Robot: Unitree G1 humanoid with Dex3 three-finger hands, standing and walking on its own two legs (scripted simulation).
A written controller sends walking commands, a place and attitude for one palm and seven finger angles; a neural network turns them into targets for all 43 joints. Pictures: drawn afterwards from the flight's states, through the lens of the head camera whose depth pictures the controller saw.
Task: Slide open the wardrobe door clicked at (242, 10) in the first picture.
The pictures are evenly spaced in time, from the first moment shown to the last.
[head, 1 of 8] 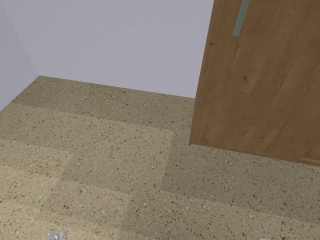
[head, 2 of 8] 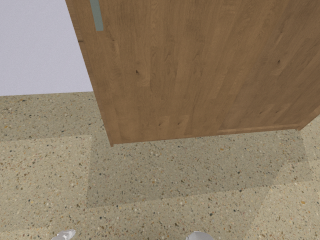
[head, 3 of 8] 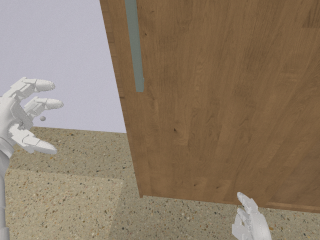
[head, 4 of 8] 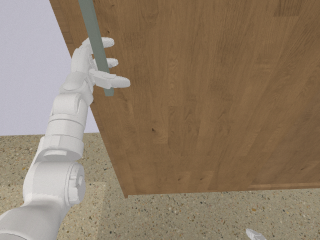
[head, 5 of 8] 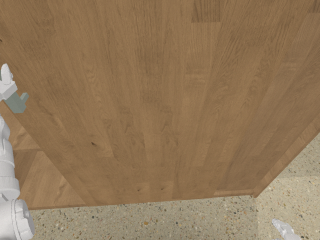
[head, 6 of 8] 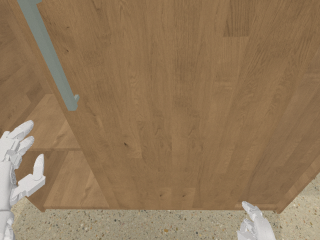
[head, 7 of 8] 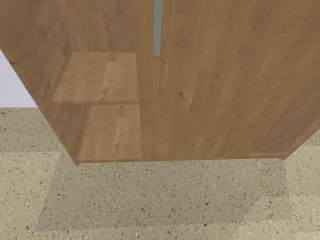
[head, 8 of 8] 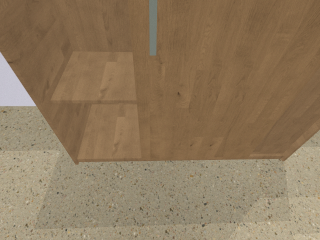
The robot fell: no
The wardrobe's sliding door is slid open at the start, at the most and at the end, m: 0.00 0.44 0.44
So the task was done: yes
